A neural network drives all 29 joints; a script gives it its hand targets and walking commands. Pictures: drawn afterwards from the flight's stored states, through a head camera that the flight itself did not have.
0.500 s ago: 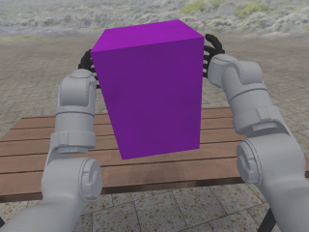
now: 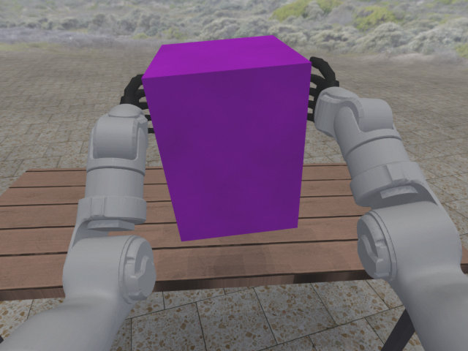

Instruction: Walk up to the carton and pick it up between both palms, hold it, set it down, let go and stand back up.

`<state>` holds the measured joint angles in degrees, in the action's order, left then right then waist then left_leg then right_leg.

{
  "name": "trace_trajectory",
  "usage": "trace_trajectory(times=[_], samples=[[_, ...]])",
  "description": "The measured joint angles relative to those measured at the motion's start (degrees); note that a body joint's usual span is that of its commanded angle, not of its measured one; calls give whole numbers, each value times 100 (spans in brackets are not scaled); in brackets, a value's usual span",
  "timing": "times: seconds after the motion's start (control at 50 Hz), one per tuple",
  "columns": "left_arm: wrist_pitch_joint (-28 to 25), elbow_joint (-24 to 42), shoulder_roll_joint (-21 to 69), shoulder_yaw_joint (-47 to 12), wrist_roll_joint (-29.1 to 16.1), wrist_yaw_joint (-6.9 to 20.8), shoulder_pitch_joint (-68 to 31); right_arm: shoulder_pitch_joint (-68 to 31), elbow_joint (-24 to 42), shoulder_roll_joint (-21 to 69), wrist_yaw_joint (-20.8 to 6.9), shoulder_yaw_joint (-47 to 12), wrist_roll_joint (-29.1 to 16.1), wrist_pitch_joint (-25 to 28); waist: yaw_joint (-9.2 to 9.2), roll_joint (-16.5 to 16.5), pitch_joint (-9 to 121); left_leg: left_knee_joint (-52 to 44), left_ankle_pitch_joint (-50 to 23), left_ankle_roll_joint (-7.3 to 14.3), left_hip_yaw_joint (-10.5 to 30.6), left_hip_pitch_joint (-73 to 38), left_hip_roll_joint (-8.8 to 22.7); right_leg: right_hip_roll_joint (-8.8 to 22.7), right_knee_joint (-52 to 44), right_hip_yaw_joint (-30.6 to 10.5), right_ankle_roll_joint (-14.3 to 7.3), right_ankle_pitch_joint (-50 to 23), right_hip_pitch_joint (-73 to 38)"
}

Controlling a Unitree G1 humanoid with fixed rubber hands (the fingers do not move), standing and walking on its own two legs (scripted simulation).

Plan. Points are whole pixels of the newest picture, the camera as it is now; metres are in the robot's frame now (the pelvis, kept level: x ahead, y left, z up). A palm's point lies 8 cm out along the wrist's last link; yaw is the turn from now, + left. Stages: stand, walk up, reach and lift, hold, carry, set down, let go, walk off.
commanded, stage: hold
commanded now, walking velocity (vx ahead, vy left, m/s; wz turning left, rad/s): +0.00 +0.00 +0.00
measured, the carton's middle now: (228, 134) +0.42 +0.03 +0.26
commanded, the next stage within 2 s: set down in 1.98 s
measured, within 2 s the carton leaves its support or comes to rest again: neither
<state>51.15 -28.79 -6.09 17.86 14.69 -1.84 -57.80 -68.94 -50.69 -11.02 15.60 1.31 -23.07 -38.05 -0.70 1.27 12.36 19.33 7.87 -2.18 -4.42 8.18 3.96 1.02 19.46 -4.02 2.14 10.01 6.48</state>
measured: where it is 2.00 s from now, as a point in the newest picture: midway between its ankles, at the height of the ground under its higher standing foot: outside the picture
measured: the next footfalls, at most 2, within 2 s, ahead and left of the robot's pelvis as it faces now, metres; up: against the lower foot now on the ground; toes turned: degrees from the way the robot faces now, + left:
none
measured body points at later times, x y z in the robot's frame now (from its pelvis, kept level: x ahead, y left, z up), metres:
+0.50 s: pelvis +0.00 +0.00 +0.00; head -0.11 -0.01 +0.44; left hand +0.36 +0.17 +0.33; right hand +0.37 -0.13 +0.35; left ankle +0.03 +0.14 -0.75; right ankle +0.01 -0.15 -0.75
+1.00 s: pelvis +0.00 +0.00 +0.00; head -0.11 +0.01 +0.44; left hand +0.37 +0.18 +0.32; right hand +0.39 -0.12 +0.34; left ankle +0.03 +0.14 -0.75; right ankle +0.01 -0.15 -0.75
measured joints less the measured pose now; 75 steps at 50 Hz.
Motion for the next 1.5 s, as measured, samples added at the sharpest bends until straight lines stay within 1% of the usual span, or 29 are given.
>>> trace_trajectory(times=[0.16,0.36,0.54,0.6,0.72,0.82,1.1,1.16,1.26,1.32,1.5], samples=[[14,0,0,0,0,-1,0,0,10,0,6,0,0,-21,0,-40,11,0,52,0,0,0,0,0,0,0,0,52,0],[100,166,0,0,-2,66,41,2,316,-27,184,0,-128,-249,0,-193,33,0,37,-4,3,-1,-1,0,0,0,0,39,-1],[137,167,0,0,-1,92,39,3,334,-30,202,0,-128,-304,0,-249,53,0,-36,-4,9,0,-1,-2,0,0,0,-31,-3],[130,153,1,0,-1,90,29,3,302,-30,184,0,-110,-278,0,-238,53,0,-55,-4,11,0,-2,-2,0,0,0,-50,-3],[24,-134,3,5,17,51,-68,-29,25,-25,41,0,59,-152,-1,-174,48,0,-70,-4,14,1,-3,-2,0,0,0,-66,-3],[-47,-238,2,6,18,8,-111,-43,-131,-24,-27,0,87,-17,0,-111,26,0,-61,-4,15,1,-3,-2,0,0,0,-58,-3],[-91,-239,2,6,18,-10,-108,-43,-146,-22,-46,0,87,41,0,-45,8,0,40,-4,15,1,-3,-2,0,1,0,42,-3],[-87,-236,-4,6,17,6,-102,-44,-72,-23,-5,0,78,-26,-1,-52,15,0,56,-4,15,0,-3,-2,0,1,0,59,-3],[15,77,3,6,0,44,8,-23,201,-28,144,0,-95,-145,0,-85,26,0,64,-8,16,0,-3,-2,0,1,0,66,-3],[125,204,5,6,-1,62,39,-21,281,-27,183,0,-137,-226,-1,-122,26,0,51,-11,17,0,-4,-2,0,1,0,54,-4],[160,207,12,6,0,89,45,-21,317,-34,214,0,-135,-299,-1,-245,26,0,-16,-12,23,0,-5,-4,0,1,0,-10,-5]])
